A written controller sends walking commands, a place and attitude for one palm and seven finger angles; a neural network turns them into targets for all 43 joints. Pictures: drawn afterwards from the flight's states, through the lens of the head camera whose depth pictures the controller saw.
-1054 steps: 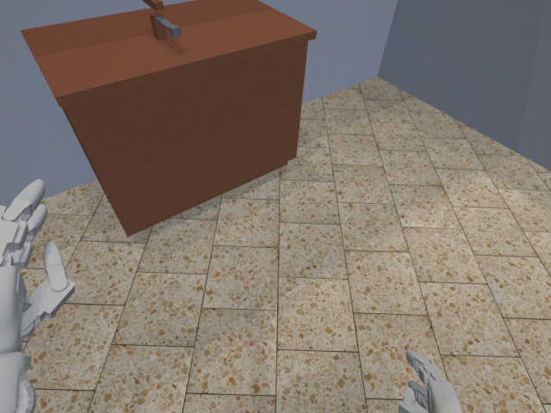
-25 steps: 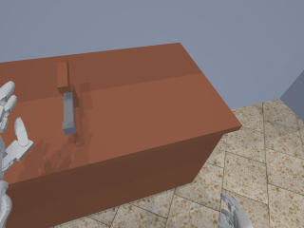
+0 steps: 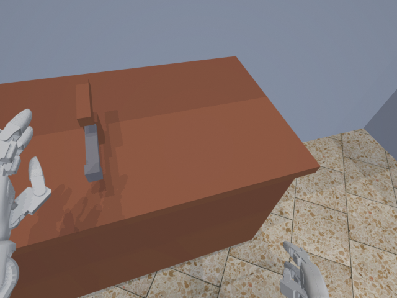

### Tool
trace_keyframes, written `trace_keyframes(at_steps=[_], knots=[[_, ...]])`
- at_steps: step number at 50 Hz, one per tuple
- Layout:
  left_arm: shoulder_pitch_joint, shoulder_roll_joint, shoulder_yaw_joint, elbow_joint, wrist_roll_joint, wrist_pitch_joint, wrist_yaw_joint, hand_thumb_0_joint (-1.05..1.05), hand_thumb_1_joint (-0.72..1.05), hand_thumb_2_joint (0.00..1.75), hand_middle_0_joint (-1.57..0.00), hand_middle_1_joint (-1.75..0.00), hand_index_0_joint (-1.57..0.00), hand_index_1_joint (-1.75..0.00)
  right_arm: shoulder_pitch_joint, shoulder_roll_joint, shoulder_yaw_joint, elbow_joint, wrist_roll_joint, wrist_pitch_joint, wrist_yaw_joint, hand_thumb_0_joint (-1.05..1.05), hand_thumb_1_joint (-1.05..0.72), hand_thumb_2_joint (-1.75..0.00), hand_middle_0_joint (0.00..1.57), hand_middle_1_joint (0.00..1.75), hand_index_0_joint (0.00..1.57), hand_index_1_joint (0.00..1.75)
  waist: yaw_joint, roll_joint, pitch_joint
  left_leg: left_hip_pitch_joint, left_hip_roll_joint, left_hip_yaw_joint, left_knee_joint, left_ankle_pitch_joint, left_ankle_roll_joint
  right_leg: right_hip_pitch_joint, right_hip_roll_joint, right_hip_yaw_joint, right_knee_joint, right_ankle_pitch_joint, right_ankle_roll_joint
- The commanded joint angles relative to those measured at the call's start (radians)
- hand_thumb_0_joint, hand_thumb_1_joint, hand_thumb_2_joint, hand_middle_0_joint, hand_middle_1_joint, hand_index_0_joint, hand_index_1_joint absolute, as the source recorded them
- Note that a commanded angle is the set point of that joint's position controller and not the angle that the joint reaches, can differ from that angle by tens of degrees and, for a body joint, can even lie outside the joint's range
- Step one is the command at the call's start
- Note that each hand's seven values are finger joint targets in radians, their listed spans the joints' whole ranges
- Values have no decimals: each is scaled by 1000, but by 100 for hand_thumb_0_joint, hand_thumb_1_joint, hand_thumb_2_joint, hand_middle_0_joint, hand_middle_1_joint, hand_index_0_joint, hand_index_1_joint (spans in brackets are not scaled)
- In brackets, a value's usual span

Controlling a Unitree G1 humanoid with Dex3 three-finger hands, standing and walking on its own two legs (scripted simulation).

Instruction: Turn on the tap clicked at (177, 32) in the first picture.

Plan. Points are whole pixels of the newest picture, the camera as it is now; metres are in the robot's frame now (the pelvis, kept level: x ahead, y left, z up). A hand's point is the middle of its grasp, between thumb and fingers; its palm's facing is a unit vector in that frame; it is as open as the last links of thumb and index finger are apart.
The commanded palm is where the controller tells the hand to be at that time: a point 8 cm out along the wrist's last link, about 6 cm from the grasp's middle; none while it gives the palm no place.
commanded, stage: look again from close up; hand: left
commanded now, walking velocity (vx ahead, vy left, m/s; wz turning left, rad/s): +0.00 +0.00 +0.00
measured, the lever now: (93, 172) +0.32 +0.25 +0.05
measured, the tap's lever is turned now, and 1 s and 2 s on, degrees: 0 0 0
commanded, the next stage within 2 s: shuffle to correct the standing spot in 0.22 s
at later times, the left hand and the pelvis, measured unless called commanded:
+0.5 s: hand (73, 195) +0.22 +0.21 +0.16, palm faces +0.38 -0.85 -0.37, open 7.4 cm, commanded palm +0.16 +0.24 +0.17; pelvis +0.00 -0.04 +0.00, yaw +0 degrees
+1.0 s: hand (92, 197) +0.22 +0.19 +0.15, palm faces +0.37 -0.84 -0.40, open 7.4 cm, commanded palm +0.17 +0.22 +0.17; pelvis +0.01 -0.06 +0.00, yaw +0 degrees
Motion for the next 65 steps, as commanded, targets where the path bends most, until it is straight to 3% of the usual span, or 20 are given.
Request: trace_keyframes(at_steps=[1,6,9,19,23,26,27,33,36,43,51,52,53,54,55,56,58,61,62,65], knots=[[-72,186,122,-221,-8,-56,25,0,90,90,-20,-30,-20,-30,-89,-139,-58,-151,6,-48,-21,0,-90,-90,20,30,20,30,-11,102,-181,126,162,-176,-114,153,-127,-10,-8,-3,-31,95,-50],[-74,177,113,-207,-8,-58,25,0,90,90,-20,-30,-20,-30,-94,-140,-60,-148,10,-47,-27,0,-90,-90,20,30,20,30,-13,119,-162,86,151,-175,-133,34,-108,-3,-14,11,-39,82,-50],[-63,162,98,-178,-13,-61,21,0,90,90,-20,-30,-20,-30,-80,-143,-61,-147,4,-47,-29,0,-90,-90,20,30,20,30,-11,73,-167,68,145,-168,-113,4,-80,7,-24,26,-69,94,-50],[-78,157,88,-165,-28,-54,16,0,90,90,-20,-30,-20,-30,-85,-139,-60,-139,6,-44,-37,0,-90,-90,20,30,20,30,-15,44,-157,109,144,-163,-95,77,-71,-35,-27,46,-88,129,-50],[-114,155,81,-175,-30,-50,13,0,90,90,-20,-30,-20,-30,-91,-133,-65,-152,10,-44,-36,0,-90,-90,20,30,20,30,-18,102,-135,107,167,-177,-128,44,-75,-47,-9,40,-82,88,-44],[-87,186,112,-184,-31,-48,14,0,90,90,-20,-30,-20,-30,-101,-126,-62,-157,11,-40,-31,0,-90,-90,20,30,20,30,-12,90,-150,118,172,-169,-121,44,-72,-49,-4,34,-85,87,-39],[-85,155,84,-175,-36,-48,8,0,90,90,-20,-30,-20,-30,-92,-131,-63,-158,6,-37,-29,0,-90,-90,20,30,20,30,-15,94,-144,106,175,-164,-120,26,-68,-53,-2,32,-93,80,-37],[-47,186,120,-213,-49,-35,-4,0,90,90,-20,-30,-20,-30,-79,-132,-80,-177,6,-36,-26,0,-90,-90,20,30,20,30,-13,79,-182,126,193,-148,-56,148,-65,-50,-11,43,-71,161,-37],[-11,189,128,-226,-48,-30,6,0,90,90,-20,-30,-20,-30,-89,-126,-67,-166,14,-35,-25,0,-90,-90,20,30,20,30,-10,102,-210,119,155,-125,-22,154,-61,-13,-34,70,-86,214,-46],[-7,174,111,-200,-48,-7,29,0,90,90,-20,-30,-20,-30,-100,-136,-68,-155,18,-24,-38,0,-90,-90,20,30,20,30,-9,19,-176,78,109,-102,28,84,-55,-17,-86,131,-118,259,-29],[-20,177,107,-195,-41,4,39,0,90,90,-20,-30,-20,-30,-114,-137,-67,-143,22,-17,-45,0,-90,-90,20,30,20,30,-8,25,-168,129,126,-116,-4,162,-45,-32,-72,90,-80,260,-30],[-958,896,653,-408,90,-91,32,0,90,90,-20,-30,-20,-30,15,-159,-106,-123,-35,-61,-44,0,-90,-90,20,30,20,30,17,-163,-13,-7,105,-18,134,162,-68,-174,-62,129,-186,492,56],[-393,325,271,156,22,-49,-5,0,90,90,-20,-30,-20,-30,-54,-65,-59,-68,-16,-59,-39,0,-90,-90,20,30,20,30,1,-143,-212,41,23,-81,55,192,-71,1,-110,161,-25,568,-60],[-191,157,140,127,-6,-54,-14,0,90,90,-20,-30,-20,-30,-36,-146,-100,-144,5,-78,-33,0,-90,-90,20,30,20,30,28,-4,-196,92,73,-61,29,230,-74,21,-95,207,-28,607,-15],[-142,128,77,-29,-28,-75,-13,0,90,90,-20,-30,-20,-30,-33,-151,-97,-138,13,-81,-18,0,-90,-90,20,30,20,30,15,95,-246,97,86,-85,-3,262,-57,83,-86,143,5,486,-2],[-50,40,1,-66,-39,-78,-12,0,90,90,-20,-30,-20,-30,-59,-137,-93,-137,24,-84,2,0,-90,-90,20,30,20,30,11,176,-286,166,119,-94,-8,366,-43,68,-58,98,61,400,-10],[-16,112,31,-199,-29,-76,5,0,90,90,-20,-30,-20,-30,-65,-149,-96,-160,12,-85,16,0,-90,-90,20,30,20,30,14,129,-274,143,164,-153,-11,405,-32,18,-33,59,76,251,-14],[43,216,148,-229,-29,-76,28,0,90,90,-20,-30,-20,-30,-82,-146,-83,-161,11,-78,10,0,-90,-90,20,30,20,30,10,51,-244,70,159,-167,-39,274,-50,26,-15,36,54,155,-33],[31,205,157,-215,-33,-79,27,0,90,90,-20,-30,-20,-30,-79,-143,-81,-171,7,-74,0,0,-90,-90,20,30,20,30,2,22,-230,29,158,-179,-50,215,-50,32,-21,26,43,123,-34],[-47,221,183,-212,-43,-93,26,0,90,90,-20,-30,-20,-30,-81,-137,-74,-170,8,-72,-23,0,-90,-90,20,30,20,30,-8,70,-170,-10,152,-189,-96,67,-56,7,-13,37,29,57,-39]])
